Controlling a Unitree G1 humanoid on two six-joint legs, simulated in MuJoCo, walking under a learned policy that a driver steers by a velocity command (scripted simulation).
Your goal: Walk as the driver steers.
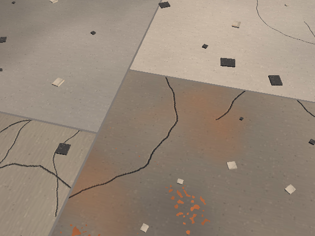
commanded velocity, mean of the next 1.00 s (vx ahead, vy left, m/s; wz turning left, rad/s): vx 0.50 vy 0.00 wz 0.60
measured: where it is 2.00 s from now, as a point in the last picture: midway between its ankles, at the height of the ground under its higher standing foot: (59, 135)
